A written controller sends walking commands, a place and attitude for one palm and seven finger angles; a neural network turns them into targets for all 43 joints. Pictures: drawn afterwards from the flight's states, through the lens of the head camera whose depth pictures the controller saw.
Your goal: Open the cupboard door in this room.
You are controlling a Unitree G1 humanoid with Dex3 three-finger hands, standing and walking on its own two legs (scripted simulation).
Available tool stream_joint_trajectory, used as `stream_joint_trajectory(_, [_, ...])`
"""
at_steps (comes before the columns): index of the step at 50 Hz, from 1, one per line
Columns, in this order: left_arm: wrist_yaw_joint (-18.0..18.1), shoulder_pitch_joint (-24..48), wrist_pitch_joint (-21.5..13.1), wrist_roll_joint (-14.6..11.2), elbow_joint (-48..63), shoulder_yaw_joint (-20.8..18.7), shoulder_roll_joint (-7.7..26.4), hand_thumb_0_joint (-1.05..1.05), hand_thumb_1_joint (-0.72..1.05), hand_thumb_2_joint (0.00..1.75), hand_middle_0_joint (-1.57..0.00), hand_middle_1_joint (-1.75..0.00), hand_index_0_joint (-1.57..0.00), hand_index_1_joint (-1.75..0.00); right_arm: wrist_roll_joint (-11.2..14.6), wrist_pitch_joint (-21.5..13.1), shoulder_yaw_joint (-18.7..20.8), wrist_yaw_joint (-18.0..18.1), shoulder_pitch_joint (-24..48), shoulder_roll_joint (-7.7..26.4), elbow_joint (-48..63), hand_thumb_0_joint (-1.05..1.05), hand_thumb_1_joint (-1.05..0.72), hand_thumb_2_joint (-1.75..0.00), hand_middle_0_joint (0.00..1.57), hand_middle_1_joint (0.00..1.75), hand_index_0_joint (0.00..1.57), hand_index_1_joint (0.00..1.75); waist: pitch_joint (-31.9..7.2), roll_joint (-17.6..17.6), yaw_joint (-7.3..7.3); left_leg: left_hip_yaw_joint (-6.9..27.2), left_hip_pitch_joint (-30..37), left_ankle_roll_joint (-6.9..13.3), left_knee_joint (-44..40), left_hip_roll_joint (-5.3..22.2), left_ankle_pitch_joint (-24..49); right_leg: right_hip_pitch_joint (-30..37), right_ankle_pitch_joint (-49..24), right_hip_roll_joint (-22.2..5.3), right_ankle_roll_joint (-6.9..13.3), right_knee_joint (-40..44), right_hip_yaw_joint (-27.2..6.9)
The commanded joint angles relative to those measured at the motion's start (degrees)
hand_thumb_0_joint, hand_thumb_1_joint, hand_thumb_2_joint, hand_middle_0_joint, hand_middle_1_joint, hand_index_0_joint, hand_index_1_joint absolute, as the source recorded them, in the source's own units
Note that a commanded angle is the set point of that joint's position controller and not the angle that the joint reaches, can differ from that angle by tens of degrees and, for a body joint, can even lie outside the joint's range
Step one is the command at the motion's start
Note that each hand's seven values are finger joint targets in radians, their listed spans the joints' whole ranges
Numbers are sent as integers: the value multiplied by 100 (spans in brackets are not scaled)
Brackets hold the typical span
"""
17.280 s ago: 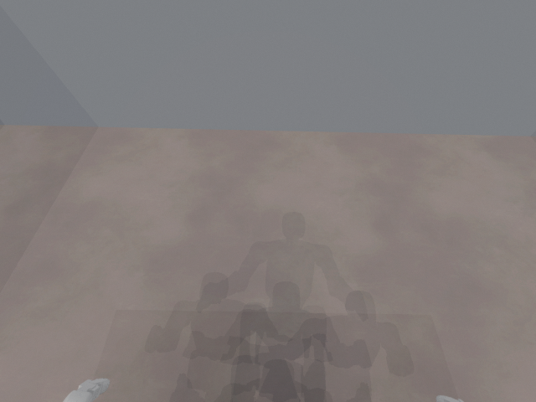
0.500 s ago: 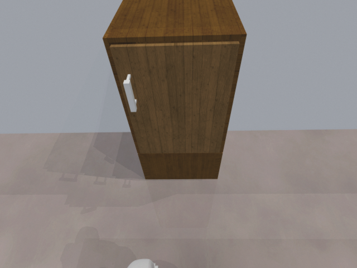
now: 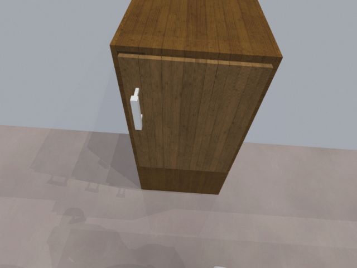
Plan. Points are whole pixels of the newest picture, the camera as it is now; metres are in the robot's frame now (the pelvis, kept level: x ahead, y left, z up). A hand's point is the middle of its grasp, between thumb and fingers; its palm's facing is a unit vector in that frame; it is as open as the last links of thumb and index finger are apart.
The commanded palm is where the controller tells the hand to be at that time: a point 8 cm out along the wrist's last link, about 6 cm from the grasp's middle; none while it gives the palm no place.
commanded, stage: come to a stop and stand still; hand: left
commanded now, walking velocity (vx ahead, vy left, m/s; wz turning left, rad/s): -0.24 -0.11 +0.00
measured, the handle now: (137, 109) +0.56 +0.18 -0.03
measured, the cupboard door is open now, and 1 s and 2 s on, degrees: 0 0 0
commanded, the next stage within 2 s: look again from close up in 1.68 s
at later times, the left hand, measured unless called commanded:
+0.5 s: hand out of the picture +0.05 +0.13 -0.15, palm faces +0.07 -0.96 -0.28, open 7.4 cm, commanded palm none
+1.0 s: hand out of the picture -0.05 +0.17 -0.18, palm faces +0.04 -0.99 -0.17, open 7.4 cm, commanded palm none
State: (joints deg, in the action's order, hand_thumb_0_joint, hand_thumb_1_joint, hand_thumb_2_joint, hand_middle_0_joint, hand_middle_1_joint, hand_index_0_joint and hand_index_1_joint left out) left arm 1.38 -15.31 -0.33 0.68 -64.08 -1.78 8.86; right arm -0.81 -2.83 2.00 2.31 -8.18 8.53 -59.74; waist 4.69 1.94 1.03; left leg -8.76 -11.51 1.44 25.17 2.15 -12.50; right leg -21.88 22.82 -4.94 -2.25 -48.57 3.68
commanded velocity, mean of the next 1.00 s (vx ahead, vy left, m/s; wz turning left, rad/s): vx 0.03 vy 0.01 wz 0.00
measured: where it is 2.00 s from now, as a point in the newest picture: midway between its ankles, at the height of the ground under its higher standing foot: outside the picture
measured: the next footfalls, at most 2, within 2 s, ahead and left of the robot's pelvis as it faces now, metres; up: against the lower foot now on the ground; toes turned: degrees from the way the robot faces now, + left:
right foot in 0.18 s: +0.09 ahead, -0.15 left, +0.00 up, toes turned -6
left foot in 0.74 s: +0.02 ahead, +0.07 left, +0.00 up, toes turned +3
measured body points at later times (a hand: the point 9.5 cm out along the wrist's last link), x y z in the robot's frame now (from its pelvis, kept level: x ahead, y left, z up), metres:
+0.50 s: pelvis -0.01 -0.06 +0.00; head +0.03 -0.10 +0.45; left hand +0.05 +0.18 -0.13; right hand +0.03 -0.31 -0.17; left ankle -0.08 +0.11 -0.67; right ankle +0.05 -0.14 -0.74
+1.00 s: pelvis -0.03 -0.01 +0.01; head -0.01 +0.01 +0.46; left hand -0.05 +0.22 -0.16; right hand -0.07 -0.22 -0.14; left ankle -0.09 +0.09 -0.74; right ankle -0.06 -0.14 -0.68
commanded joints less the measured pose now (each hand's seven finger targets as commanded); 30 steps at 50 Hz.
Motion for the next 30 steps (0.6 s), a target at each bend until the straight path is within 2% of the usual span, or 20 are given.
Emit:
stream_joint_trajectory(1, [6, -463, 155, 37, 236, -86, 351, 0, 90, 90, -20, -30, -20, -30, -15, 153, 209, 41, -435, 892, 29, 0, -90, -90, 20, 30, 20, 30, -504, -1030, -88, 899, 338, 690, -482, 1599, 4032, 267, -170, 23, 14, 416, 0])
stream_joint_trajectory(3, [3, -322, 227, 56, 392, -136, 450, 0, 90, 90, -20, -30, -20, -30, -38, 233, 288, 40, -335, 992, 70, 0, -90, -90, 20, 30, 20, 30, -317, -1273, -72, 933, 157, 706, -440, 1622, 3733, 245, -175, 49, 52, 453, 12])
stream_joint_trajectory(5, [0, -362, 235, 55, 462, -181, 510, 0, 90, 90, -20, -30, -20, -30, -63, 304, 336, 34, -205, 1034, 115, 0, -90, -90, 20, 30, 20, 30, -268, -1367, 30, 934, 11, 620, -235, 1587, 3291, 458, -412, 40, 116, 849, -30])
stream_joint_trajectory(6, [-6, -497, 198, 59, 486, -188, 561, 0, 90, 90, -20, -30, -20, -30, -59, 326, 347, 19, -139, 1049, 145, 0, -90, -90, 20, 30, 20, 30, -297, -1189, 135, 879, -9, 481, 10, 1454, 2953, 650, -819, 49, 130, 1328, -7])
stream_joint_trajectory(7, [-8, -548, 150, 72, 485, -199, 638, 0, 90, 90, -20, -30, -20, -30, -49, 352, 359, -3, -136, 1009, 165, 0, -90, -90, 20, 30, 20, 30, -380, -927, 173, 733, -90, 258, 344, 1203, 2342, 916, -1771, -23, 123, 1973, -22])
stream_joint_trajectory(8, [16, -487, 76, 119, 531, -242, 954, 0, 90, 90, -20, -30, -20, -30, -9, 373, 348, -33, -354, 771, 168, 0, -90, -90, 20, 30, 20, 30, -579, 47, 107, 353, -352, -76, 1084, 635, 1030, 1263, -3405, -579, 266, 2379, -660])
stream_joint_trajectory(9, [36, -311, 20, 128, 602, -273, 1361, 0, 90, 90, -20, -30, -20, -30, 54, 416, 277, -76, -512, 413, 263, 0, -90, -90, 20, 30, 20, 30, -618, 1258, 16, 164, -914, -300, 1858, -63, -1499, 1397, -4756, -1599, 828, 2635, -1677])
stream_joint_trajectory(10, [25, -302, 17, 72, 661, -241, 1399, 0, 90, 90, -20, -30, -20, -30, 79, 508, 277, -62, -462, 498, 257, 0, -90, -90, 20, 30, 20, 30, -745, 965, 151, 677, -685, -249, 2652, -87, -2340, 1007, -4704, -1952, 1306, 2850, -1643])
stream_joint_trajectory(11, [58, -101, 19, 68, 700, -241, 1263, 0, 90, 90, -20, -30, -20, -30, 59, 587, 278, -56, -449, 437, 223, 0, -90, -90, 20, 30, 20, 30, -607, 717, 65, 936, -668, -235, 3143, -51, -2240, 722, -4255, -1813, 1402, 2940, -1558])
stream_joint_trajectory(12, [85, 148, 20, 65, 759, -256, 1223, 0, 90, 90, -20, -30, -20, -30, 34, 614, 264, -65, -507, 452, 139, 0, -90, -90, 20, 30, 20, 30, -559, 795, 0, 1053, -890, -247, 3505, -61, -2040, 739, -3874, -1672, 1399, 2941, -1604])
stream_joint_trajectory(14, [103, 357, 14, 42, 840, -225, 1113, 0, 90, 90, -20, -30, -20, -30, 14, 604, 280, -105, -585, 607, 55, 0, -90, -90, 20, 30, 20, 30, -536, 632, -28, 1134, -1199, -301, 3903, -37, -1584, 1033, -3820, -1463, 1298, 2843, -1368])
stream_joint_trajectory(16, [122, 276, -9, 27, 855, -249, 1125, 0, 90, 90, -20, -30, -20, -30, 15, 594, 282, -144, -636, 687, 50, 0, -90, -90, 20, 30, 20, 30, -845, 612, 36, 1154, -1361, -377, 3875, -50, -1320, 1545, -3982, -1387, 1188, 2770, -1220])
stream_joint_trajectory(21, [120, 23, -22, 46, 822, -281, 1171, 0, 90, 90, -20, -30, -20, -30, -10, 614, 249, -200, -505, 794, 127, 0, -90, -90, 20, 30, 20, 30, -905, 704, 205, 1172, -1450, -477, 3379, -30, -1102, 1876, -2709, -1384, 1082, 3113, -1438])
stream_joint_trajectory(27, [70, -7, 22, 120, 809, -322, 1283, 0, 90, 90, -20, -30, -20, -30, -2, 577, 189, -254, -539, 696, 164, 0, -90, -90, 20, 30, 20, 30, -629, 777, 245, 883, -909, -395, 2131, -60, -1290, 1347, -618, -1240, 1012, 3670, -1575])
stream_joint_trajectory(30, [43, 126, 49, 136, 764, -342, 1343, 0, 90, 90, -20, -30, -20, -30, 4, 532, 163, -257, -743, 642, 139, 0, -90, -90, 20, 30, 20, 30, -541, 906, 158, 684, -515, -293, 1553, -114, -1420, 987, 236, -1176, 977, 3991, -1581])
